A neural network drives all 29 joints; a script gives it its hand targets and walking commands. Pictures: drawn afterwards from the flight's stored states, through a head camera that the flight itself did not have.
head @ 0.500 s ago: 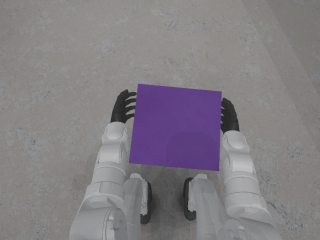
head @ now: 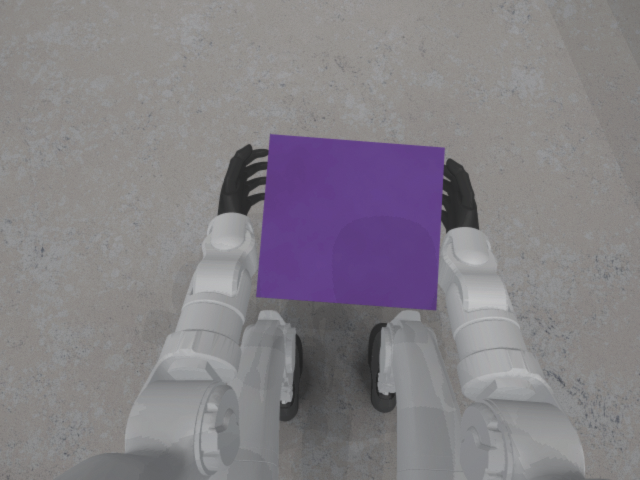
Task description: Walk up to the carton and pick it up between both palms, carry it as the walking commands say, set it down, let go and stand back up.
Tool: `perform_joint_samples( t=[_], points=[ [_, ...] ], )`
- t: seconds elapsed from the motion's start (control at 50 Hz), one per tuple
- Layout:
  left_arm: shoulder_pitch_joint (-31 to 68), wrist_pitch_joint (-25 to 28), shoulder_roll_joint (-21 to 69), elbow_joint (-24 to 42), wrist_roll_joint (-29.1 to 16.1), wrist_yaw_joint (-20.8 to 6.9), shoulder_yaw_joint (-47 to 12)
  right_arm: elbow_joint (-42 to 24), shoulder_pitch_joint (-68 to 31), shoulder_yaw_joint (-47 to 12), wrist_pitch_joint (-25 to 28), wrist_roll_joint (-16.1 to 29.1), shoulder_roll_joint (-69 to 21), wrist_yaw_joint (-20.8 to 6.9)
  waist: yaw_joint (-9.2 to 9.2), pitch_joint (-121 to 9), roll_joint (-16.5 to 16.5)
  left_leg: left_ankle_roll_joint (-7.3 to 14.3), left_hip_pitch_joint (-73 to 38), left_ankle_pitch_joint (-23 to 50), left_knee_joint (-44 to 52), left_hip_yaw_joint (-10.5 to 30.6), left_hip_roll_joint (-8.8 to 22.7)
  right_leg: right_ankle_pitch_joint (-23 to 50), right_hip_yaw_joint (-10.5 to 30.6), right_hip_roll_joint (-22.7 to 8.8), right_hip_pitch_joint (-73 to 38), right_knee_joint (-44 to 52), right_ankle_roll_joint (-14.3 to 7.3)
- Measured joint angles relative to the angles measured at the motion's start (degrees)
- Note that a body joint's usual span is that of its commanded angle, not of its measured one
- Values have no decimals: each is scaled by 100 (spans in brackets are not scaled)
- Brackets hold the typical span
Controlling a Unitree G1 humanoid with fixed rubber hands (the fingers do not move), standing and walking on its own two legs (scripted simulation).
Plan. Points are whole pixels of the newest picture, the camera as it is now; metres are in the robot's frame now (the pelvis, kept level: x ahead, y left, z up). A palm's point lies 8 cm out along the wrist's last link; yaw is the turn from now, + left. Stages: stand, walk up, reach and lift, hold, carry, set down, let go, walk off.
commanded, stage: set down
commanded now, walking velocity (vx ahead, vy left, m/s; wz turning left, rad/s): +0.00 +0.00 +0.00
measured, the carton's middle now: (342, 231) +0.39 +0.00 -0.17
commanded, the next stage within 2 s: none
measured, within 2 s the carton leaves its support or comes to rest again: neither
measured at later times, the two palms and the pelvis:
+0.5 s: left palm (250, 212) +0.42 +0.14 -0.18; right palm (440, 225) +0.41 -0.15 -0.18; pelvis -0.01 +0.00 -0.04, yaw +0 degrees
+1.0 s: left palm (260, 208) +0.45 +0.14 -0.27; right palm (423, 220) +0.44 -0.14 -0.27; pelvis -0.03 +0.00 -0.11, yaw +0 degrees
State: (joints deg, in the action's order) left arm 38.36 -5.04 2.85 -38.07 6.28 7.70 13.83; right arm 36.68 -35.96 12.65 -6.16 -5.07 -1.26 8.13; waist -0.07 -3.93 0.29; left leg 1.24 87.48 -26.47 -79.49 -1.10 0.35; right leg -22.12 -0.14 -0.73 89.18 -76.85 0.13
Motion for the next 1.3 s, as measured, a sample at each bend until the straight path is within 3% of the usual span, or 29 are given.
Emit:
perform_joint_samples(
  t=[0.44,0.94,1.12,1.2,1.3],
  points=[
    [674,407,-604,-404,-795,314,-761,316,-599,-759,450,815,567,442,0,407,-46,0,1069,-94,-667,1,-3,-79,50,42,1089,-672,0],
    [2076,326,-1106,-940,-1180,398,-919,887,-1984,-854,405,1298,971,544,-1,946,-51,0,2485,-155,-1866,1,-5,-105,79,70,2520,-1851,0],
    [2830,262,-1404,-941,-1305,409,-918,903,-2843,-853,271,1393,1190,571,-1,2089,-95,0,2457,-211,-2371,1,-5,-142,88,84,2501,-2347,0],
    [3561,183,-1667,-929,-1580,426,-931,901,-3589,-863,185,1523,1418,602,-1,3516,-107,0,1883,-261,-2614,1,-8,-186,92,87,1931,-2588,1],
    [3622,-128,-1722,-944,-1777,469,-1024,932,-3631,-924,-99,1640,1457,623,-1,3437,-114,0,2166,-313,-2979,1,-13,-228,98,91,2217,-2946,1]
  ],
)
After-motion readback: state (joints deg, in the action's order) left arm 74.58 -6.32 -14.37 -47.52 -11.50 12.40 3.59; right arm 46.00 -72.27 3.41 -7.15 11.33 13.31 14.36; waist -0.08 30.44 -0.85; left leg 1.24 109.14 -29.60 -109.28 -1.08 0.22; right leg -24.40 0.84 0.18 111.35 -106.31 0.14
